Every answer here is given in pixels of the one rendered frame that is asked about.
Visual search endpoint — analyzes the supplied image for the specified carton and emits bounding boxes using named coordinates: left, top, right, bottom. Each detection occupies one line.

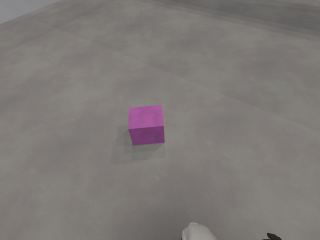
left=128, top=105, right=165, bottom=146

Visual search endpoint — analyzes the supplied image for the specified robot right thigh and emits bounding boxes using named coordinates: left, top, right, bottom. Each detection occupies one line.
left=182, top=224, right=217, bottom=240

